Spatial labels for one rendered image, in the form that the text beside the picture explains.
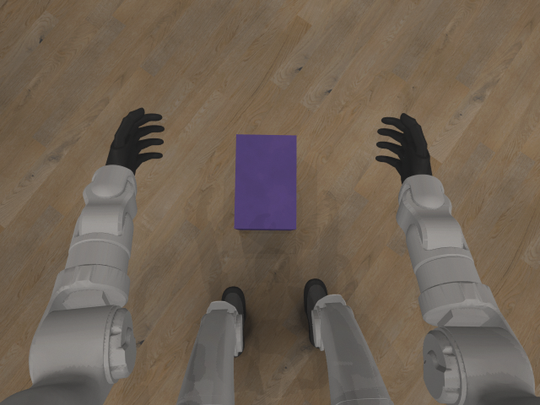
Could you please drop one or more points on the right robot forearm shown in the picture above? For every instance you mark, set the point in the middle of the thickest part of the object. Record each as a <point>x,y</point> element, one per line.
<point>452,294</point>

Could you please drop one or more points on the left robot upper arm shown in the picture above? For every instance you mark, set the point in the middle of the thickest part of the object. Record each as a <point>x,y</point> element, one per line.
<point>79,355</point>

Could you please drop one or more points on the left robot hand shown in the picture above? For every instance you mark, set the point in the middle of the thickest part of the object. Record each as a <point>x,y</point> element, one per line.
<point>125,147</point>

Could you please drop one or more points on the left robot forearm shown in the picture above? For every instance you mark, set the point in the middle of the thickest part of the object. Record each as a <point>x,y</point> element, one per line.
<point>96,270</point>

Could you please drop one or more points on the right robot upper arm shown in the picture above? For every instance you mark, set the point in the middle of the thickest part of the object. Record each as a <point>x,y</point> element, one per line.
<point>477,366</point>

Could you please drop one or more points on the right robot hand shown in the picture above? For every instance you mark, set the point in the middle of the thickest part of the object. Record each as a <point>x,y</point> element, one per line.
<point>414,158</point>

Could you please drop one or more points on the left robot foot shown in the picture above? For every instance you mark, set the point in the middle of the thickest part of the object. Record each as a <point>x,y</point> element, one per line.
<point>235,297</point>

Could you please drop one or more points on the carton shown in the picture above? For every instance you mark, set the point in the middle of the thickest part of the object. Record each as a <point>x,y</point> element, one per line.
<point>265,182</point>

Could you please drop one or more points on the right robot shin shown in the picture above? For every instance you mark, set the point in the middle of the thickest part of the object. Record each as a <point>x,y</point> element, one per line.
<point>332,298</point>

